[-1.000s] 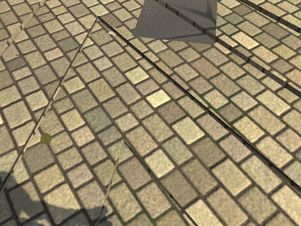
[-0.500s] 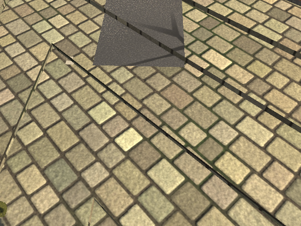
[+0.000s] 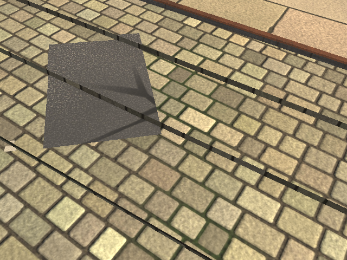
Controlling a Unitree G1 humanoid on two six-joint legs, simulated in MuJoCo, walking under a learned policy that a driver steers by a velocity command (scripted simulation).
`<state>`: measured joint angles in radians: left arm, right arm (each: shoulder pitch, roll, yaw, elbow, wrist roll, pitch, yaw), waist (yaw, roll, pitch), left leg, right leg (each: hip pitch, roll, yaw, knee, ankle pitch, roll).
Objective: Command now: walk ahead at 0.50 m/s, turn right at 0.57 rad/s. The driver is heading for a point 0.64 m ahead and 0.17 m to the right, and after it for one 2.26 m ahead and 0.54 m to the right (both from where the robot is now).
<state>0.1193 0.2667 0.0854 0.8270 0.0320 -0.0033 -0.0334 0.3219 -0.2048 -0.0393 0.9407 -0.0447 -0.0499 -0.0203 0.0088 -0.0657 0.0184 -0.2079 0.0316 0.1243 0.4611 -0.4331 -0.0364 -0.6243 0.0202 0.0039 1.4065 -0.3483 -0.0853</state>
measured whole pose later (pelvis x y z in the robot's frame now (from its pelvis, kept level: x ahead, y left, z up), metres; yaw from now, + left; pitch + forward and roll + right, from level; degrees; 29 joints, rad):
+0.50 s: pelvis +0.19 -0.05 +0.02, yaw -18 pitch +1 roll +1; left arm 0.24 0.24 0.08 0.74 0.01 0.00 0.00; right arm 0.09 -0.23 -0.05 0.71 -0.03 0.01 -0.01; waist 0.03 0.02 0.10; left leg -0.60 0.08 -0.02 1.17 -0.39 -0.04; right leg -0.36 0.14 0.00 0.49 -0.15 -0.14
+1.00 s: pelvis +0.34 -0.04 +0.03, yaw -31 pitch +2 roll +0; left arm 0.31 0.26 0.08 0.71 0.04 -0.02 -0.02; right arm 0.27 -0.23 -0.04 0.72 -0.04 -0.05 -0.01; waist 0.00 -0.04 -0.03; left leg -0.22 -0.04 0.00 0.46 -0.28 0.05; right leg -0.42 0.13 0.13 0.97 -0.41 -0.07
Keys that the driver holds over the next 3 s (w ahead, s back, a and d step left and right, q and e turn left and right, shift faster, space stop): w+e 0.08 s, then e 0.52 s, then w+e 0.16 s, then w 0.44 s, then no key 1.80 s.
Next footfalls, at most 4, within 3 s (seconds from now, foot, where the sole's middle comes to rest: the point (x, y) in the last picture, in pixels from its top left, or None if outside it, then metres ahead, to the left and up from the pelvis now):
0.26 right None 0.27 -0.11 -0.75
0.88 left None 0.40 0.03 -0.75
1.34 right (255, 244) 0.56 -0.30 -0.71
1.78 left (209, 223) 0.64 -0.14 -0.71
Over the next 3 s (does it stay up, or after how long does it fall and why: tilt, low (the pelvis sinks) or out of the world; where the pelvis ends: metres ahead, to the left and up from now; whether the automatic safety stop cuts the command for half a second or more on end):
stays up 0.57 -0.23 0.07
